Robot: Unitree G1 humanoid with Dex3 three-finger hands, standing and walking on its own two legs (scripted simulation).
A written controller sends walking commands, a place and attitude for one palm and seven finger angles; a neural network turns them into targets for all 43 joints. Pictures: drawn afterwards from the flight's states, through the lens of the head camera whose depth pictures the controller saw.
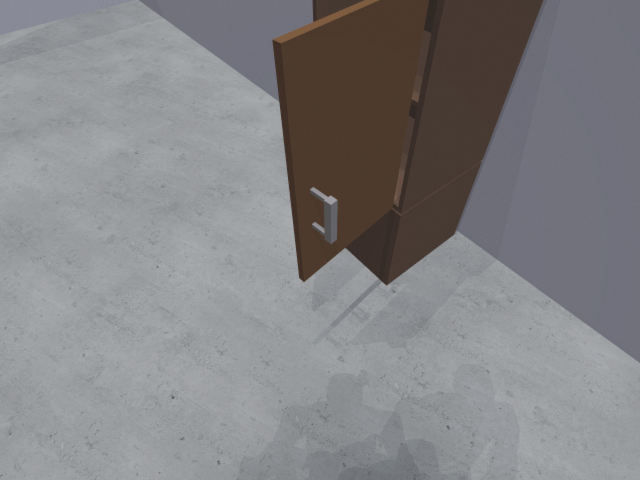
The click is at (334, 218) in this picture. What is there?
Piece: cupboard door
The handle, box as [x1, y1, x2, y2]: [310, 187, 337, 243]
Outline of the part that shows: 313,187 310,189 310,192 324,202 324,227 321,227 315,222 312,224 312,227 324,235 325,239 331,243 336,239 337,200 330,195 327,197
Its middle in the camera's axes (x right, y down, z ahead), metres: +0.00 -0.05 +0.81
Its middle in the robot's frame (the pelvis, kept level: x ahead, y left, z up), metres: +0.62 +0.03 -0.12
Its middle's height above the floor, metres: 0.66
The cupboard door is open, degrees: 97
